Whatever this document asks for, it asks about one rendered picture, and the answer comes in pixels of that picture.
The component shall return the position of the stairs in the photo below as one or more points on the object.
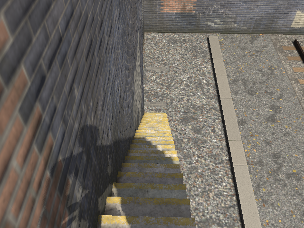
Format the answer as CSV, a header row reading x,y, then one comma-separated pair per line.
x,y
149,192

